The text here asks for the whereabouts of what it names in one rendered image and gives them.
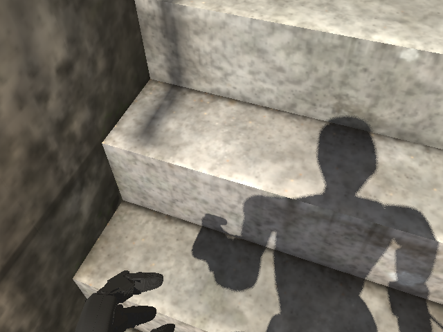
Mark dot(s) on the left robot hand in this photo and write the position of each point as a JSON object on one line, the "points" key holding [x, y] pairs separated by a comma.
{"points": [[103, 313]]}

